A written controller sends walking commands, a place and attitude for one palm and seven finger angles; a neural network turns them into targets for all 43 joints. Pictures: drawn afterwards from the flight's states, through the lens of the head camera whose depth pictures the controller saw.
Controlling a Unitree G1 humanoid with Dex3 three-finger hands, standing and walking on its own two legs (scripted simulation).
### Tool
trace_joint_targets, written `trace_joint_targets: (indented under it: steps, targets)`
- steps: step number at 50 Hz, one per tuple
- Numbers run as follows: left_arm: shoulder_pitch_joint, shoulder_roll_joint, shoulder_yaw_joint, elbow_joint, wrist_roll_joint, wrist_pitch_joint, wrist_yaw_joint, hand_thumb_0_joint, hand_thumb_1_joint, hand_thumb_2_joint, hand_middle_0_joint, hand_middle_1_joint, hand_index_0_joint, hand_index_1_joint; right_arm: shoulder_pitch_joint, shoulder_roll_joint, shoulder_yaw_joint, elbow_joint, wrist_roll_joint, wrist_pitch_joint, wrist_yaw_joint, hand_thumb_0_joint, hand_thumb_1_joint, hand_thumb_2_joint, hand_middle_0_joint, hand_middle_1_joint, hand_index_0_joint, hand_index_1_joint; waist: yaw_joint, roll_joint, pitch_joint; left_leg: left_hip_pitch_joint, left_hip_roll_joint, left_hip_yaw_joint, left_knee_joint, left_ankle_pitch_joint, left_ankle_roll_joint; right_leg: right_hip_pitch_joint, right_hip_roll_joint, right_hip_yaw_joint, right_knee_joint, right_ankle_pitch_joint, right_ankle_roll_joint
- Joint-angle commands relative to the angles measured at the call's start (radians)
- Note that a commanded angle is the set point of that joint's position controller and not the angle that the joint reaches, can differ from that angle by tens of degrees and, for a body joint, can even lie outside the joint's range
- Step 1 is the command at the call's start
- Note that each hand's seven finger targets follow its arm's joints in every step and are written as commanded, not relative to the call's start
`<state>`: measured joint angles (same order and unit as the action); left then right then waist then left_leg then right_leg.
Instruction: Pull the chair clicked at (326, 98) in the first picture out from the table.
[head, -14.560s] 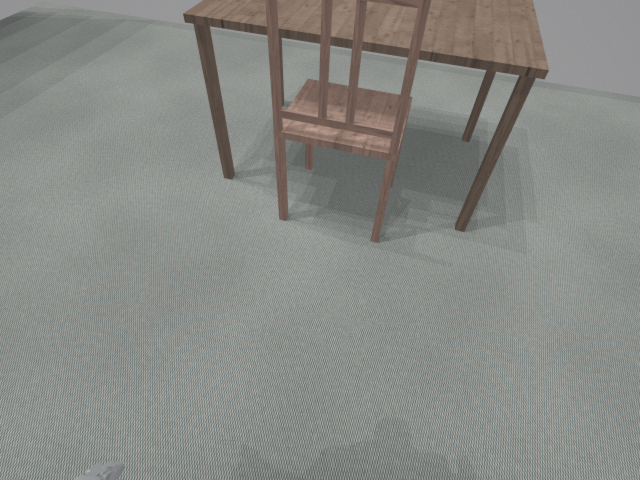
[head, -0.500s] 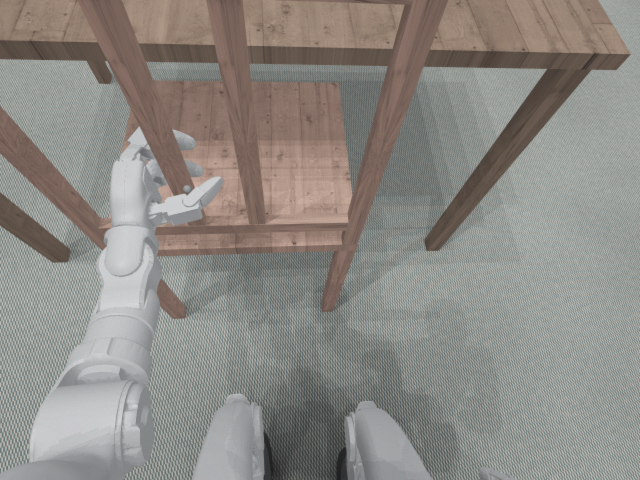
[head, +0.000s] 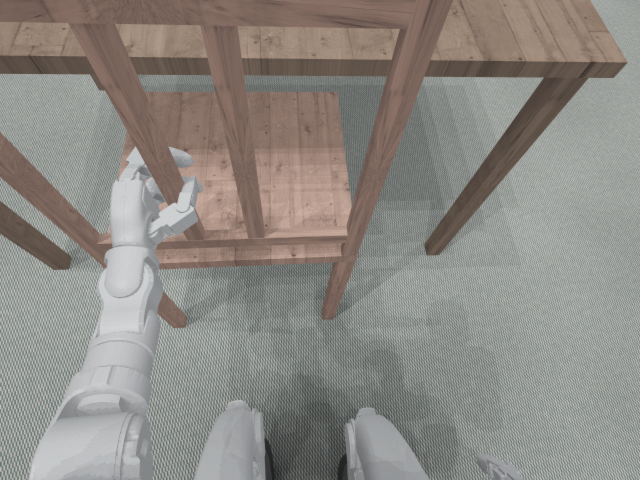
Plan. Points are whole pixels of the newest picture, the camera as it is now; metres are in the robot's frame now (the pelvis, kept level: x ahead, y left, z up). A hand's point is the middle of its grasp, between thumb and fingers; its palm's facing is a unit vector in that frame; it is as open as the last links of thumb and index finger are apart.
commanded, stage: hook a spindle and tug to test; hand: left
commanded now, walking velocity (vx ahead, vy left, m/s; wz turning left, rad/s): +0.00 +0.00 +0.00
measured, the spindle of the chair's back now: (161, 165) +0.47 +0.17 +0.07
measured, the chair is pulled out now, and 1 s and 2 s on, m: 0.01 0.09 0.17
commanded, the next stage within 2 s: step backward, pulling the chair out in 0.26 s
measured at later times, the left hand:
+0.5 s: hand (184, 224) +0.41 +0.14 +0.03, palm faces +0.06 -0.99 -0.12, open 5.7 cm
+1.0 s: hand (202, 261) +0.36 +0.12 +0.04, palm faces -0.03 -0.99 -0.13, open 5.3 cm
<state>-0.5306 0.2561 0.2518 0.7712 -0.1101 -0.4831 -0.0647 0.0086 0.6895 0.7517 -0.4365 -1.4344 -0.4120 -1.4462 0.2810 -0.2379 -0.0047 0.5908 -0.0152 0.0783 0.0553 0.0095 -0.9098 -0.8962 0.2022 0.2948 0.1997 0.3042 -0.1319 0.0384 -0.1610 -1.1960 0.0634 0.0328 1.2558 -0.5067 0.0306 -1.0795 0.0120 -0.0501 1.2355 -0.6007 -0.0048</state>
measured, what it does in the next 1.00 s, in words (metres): rises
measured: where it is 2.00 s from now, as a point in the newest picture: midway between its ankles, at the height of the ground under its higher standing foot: outside the picture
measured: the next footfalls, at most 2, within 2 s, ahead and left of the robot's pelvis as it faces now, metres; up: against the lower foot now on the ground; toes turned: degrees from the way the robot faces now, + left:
none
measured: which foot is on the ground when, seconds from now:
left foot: down 0.00-1.00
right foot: down 0.00-1.00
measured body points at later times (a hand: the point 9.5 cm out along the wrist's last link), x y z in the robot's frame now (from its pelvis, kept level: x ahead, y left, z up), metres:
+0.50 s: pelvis +0.02 +0.00 +0.05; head +0.14 +0.00 +0.48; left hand +0.40 +0.20 +0.04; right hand +0.12 -0.24 -0.08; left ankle +0.04 +0.10 -0.62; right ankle -0.01 -0.12 -0.62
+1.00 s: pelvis -0.01 +0.00 +0.11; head +0.10 -0.01 +0.54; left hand +0.36 +0.17 +0.05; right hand +0.06 -0.26 -0.03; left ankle +0.04 +0.10 -0.62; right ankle -0.01 -0.12 -0.62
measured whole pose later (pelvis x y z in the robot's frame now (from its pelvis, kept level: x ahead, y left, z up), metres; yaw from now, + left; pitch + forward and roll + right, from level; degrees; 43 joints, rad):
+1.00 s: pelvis -0.01 +0.00 +0.11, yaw -2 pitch +7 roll -2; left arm -0.45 0.19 0.08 0.93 -0.07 -0.26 0.05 0.04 0.69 0.72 -0.29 -1.12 -0.50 -1.45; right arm 0.22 -0.23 -0.01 0.65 0.03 0.10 -0.09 0.01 -0.91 -0.90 0.20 0.29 0.20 0.30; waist -0.08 0.04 0.13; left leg -0.48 0.06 0.10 0.58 -0.21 0.02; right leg -0.39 0.03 0.00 0.53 -0.26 0.00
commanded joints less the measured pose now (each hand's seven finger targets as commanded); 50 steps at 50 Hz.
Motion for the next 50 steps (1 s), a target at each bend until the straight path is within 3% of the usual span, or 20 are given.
trace_joint_targets:
  steps: [1,11,13,15,16,18,19,20,21,22,24,25,27,30,32,36,39,43,47,50]
  targets:
    - [-0.151,0.12,-0.014,-0.262,-0.006,-0.079,-0.008,0.0,0.9,0.9,-0.5,-1.45,-0.5,-1.45,0.097,-0.155,-0.065,-0.085,0.007,-0.025,-0.01,0.0,-0.9,-0.9,0.2,0.3,0.2,0.3,0.027,0.025,-0.487,0.495,-0.034,-0.065,-0.114,0.467,-0.006,0.172,0.029,0.009,-0.158,0.498,-0.018]
    - [-0.055,0.086,-0.051,-0.345,-0.011,-0.084,-0.012,0.0,0.9,0.9,-0.5,-1.45,-0.5,-1.45,0.078,-0.15,-0.066,-0.091,0.009,-0.041,-0.014,0.0,-0.9,-0.9,0.2,0.3,0.2,0.3,0.037,0.042,-0.468,0.514,-0.036,-0.06,-0.115,0.501,-0.009,0.182,0.021,0.011,-0.153,0.535,-0.017]
    - [-0.058,0.089,-0.053,-0.363,-0.01,-0.083,-0.01,0.0,0.9,0.9,-0.5,-1.45,-0.5,-1.45,0.078,-0.15,-0.068,-0.089,0.01,-0.046,-0.015,0.0,-0.9,-0.9,0.2,0.3,0.2,0.3,0.038,0.065,-0.47,0.549,-0.031,-0.069,-0.114,0.528,-0.014,0.156,0.021,0.006,-0.149,0.528,-0.02]
    - [-0.073,0.063,-0.077,-0.352,-0.012,-0.079,-0.01,0.0,0.9,0.9,-0.5,-1.45,-0.5,-1.45,0.073,-0.15,-0.066,-0.086,0.009,-0.048,-0.016,0.0,-0.9,-0.9,0.2,0.3,0.2,0.3,0.025,0.025,-0.449,0.524,-0.033,-0.069,-0.112,0.497,-0.009,0.157,0.022,0.004,-0.155,0.512,-0.017]
    - [-0.09,0.088,-0.057,-0.353,-0.009,-0.082,-0.008,0.0,0.9,0.9,-0.5,-1.45,-0.5,-1.45,0.072,-0.153,-0.068,-0.083,0.009,-0.05,-0.02,0.0,-0.9,-0.9,0.2,0.3,0.2,0.3,0.026,0.02,-0.449,0.51,-0.033,-0.068,-0.107,0.481,-0.009,0.158,0.021,0.009,-0.153,0.511,-0.017]
    - [-0.174,0.054,-0.108,-0.393,0.001,-0.089,-0.007,0.0,0.9,0.9,-0.5,-1.45,-0.5,-1.45,0.067,-0.15,-0.066,-0.081,0.009,-0.056,-0.021,0.0,-0.9,-0.9,0.2,0.3,0.2,0.3,0.013,0.076,-0.462,0.556,-0.031,-0.08,-0.11,0.493,-0.013,0.122,0.018,0.003,-0.148,0.486,-0.019]
    - [-0.34,0.347,-0.005,-0.585,0.082,0.025,0.088,0.0,0.9,0.9,-0.5,-1.45,-0.5,-1.45,0.093,-0.139,-0.059,-0.153,0.059,0.012,-0.059,0.0,-0.9,-0.9,0.2,0.3,0.2,0.3,0.076,0.152,-0.71,0.893,-0.012,-0.053,-0.305,0.474,0.006,0.522,-0.042,0.093,-0.341,0.564,-0.028]
    - [-0.335,0.266,-0.055,-0.6,0.078,0.089,0.126,0.0,0.9,0.9,-0.5,-1.45,-0.5,-1.45,0.096,-0.122,-0.06,-0.175,0.069,0.021,-0.092,0.0,-0.9,-0.9,0.2,0.3,0.2,0.3,0.051,0.188,-0.648,0.951,-0.029,-0.05,-0.346,0.514,0.008,0.546,-0.035,0.08,-0.394,0.676,-0.024]
    - [-0.244,0.219,-0.072,-0.525,0.079,0.151,0.148,0.0,0.9,0.9,-0.5,-1.45,-0.5,-1.45,0.069,-0.116,-0.049,-0.17,0.068,0.027,-0.111,0.0,-0.9,-0.9,0.2,0.3,0.2,0.3,0.052,0.165,-0.587,0.918,-0.02,-0.06,-0.366,0.551,0.009,0.547,-0.042,0.076,-0.406,0.717,-0.017]
    - [-0.148,0.145,-0.133,-0.387,0.08,0.211,0.148,0.0,0.9,0.9,-0.5,-1.45,-0.5,-1.45,0.039,-0.117,-0.038,-0.154,0.07,0.039,-0.121,0.0,-0.9,-0.9,0.2,0.3,0.2,0.3,0.049,0.127,-0.462,0.843,0.001,-0.09,-0.44,0.449,0.001,0.505,-0.044,0.06,-0.441,0.565,-0.012]
    - [-0.129,0.108,-0.17,-0.227,0.078,0.266,0.168,0.0,0.9,0.9,-0.5,-1.45,-0.5,-1.45,0.054,-0.129,-0.034,-0.115,0.079,0.052,-0.141,0.0,-0.9,-0.9,0.2,0.3,0.2,0.3,0.05,-0.03,-0.302,0.787,0.028,-0.092,-0.477,0.397,0.023,0.559,-0.055,0.072,-0.515,0.563,0.017]
    - [-0.174,0.107,-0.179,-0.172,0.082,0.275,0.176,0.0,0.9,0.9,-0.5,-1.45,-0.5,-1.45,0.057,-0.138,-0.031,-0.096,0.075,0.051,-0.15,0.0,-0.9,-0.9,0.2,0.3,0.2,0.3,0.045,-0.049,-0.264,0.786,0.035,-0.09,-0.496,0.444,0.025,0.584,-0.063,0.073,-0.536,0.619,0.024]
    - [-0.27,0.139,-0.161,-0.125,0.094,0.265,0.182,0.0,0.9,0.9,-0.5,-1.45,-0.5,-1.45,0.059,-0.145,-0.035,-0.066,0.068,0.044,-0.163,0.0,-0.9,-0.9,0.2,0.3,0.2,0.3,0.047,-0.002,-0.293,0.866,0.045,-0.074,-0.512,0.657,0.021,0.647,-0.082,0.077,-0.56,0.808,0.032]
    - [-0.286,0.11,-0.175,-0.004,0.093,0.233,0.169,0.0,0.9,0.9,-0.5,-1.45,-0.5,-1.45,0.076,-0.139,-0.038,-0.034,0.06,0.038,-0.165,0.0,-0.9,-0.9,0.2,0.3,0.2,0.3,0.053,0.063,-0.297,0.981,0.075,-0.085,-0.545,0.871,0.014,0.688,-0.089,0.079,-0.592,0.886,0.029]
    - [-0.283,0.124,-0.167,0.029,0.096,0.219,0.16,0.0,0.9,0.9,-0.5,-1.45,-0.5,-1.45,0.072,-0.145,-0.047,-0.021,0.056,0.035,-0.167,0.0,-0.9,-0.9,0.2,0.3,0.2,0.3,0.06,0.111,-0.285,1.034,0.093,-0.097,-0.572,0.933,0.013,0.695,-0.085,0.077,-0.619,0.844,0.023]
    - [-0.233,0.078,-0.195,0.058,0.089,0.198,0.141,0.0,0.9,0.9,-0.5,-1.45,-0.5,-1.45,0.05,-0.137,-0.049,-0.016,0.049,0.023,-0.162,0.0,-0.9,-0.9,0.2,0.3,0.2,0.3,0.069,0.179,-0.253,1.126,0.132,-0.141,-0.634,1.005,0.021,0.669,-0.06,0.064,-0.643,0.624,0.013]
    - [-0.192,0.079,-0.192,0.026,0.091,0.189,0.133,0.0,0.9,0.9,-0.5,-1.45,-0.5,-1.45,0.033,-0.135,-0.05,-0.02,0.041,0.014,-0.157,0.0,-0.9,-0.9,0.2,0.3,0.2,0.3,0.075,0.188,-0.262,1.188,0.151,-0.145,-0.652,1.071,0.025,0.683,-0.051,0.062,-0.665,0.59,0.01]
    - [-0.115,0.093,-0.172,-0.011,0.089,0.19,0.13,0.0,0.9,0.9,-0.5,-1.45,-0.5,-1.45,0.016,-0.139,-0.055,-0.031,0.04,0.008,-0.154,0.0,-0.9,-0.9,0.2,0.3,0.2,0.3,0.081,0.138,-0.27,1.201,0.167,-0.134,-0.669,1.068,0.021,0.737,-0.049,0.063,-0.691,0.616,0.008]
    - [-0.142,0.131,-0.156,-0.025,0.09,0.185,0.136,0.0,0.9,0.9,-0.5,-1.45,-0.5,-1.45,-0.002,-0.144,-0.058,-0.031,0.045,0.0,-0.164,0.0,-0.9,-0.9,0.2,0.3,0.2,0.3,0.079,0.104,-0.243,1.106,0.16,-0.109,-0.692,0.874,0.014,0.797,-0.071,0.082,-0.714,0.701,0.006]
    - [-0.172,0.115,-0.189,-0.007,0.085,0.185,0.141,0.0,0.9,0.9,-0.5,-1.45,-0.5,-1.45,-0.004,-0.138,-0.056,-0.015,0.057,-0.011,-0.172,0.0,-0.9,-0.9,0.2,0.3,0.2,0.3,0.07,0.047,-0.238,1.052,0.127,-0.073,-0.684,0.704,-0.009,0.832,-0.114,0.121,-0.74,0.793,0.001]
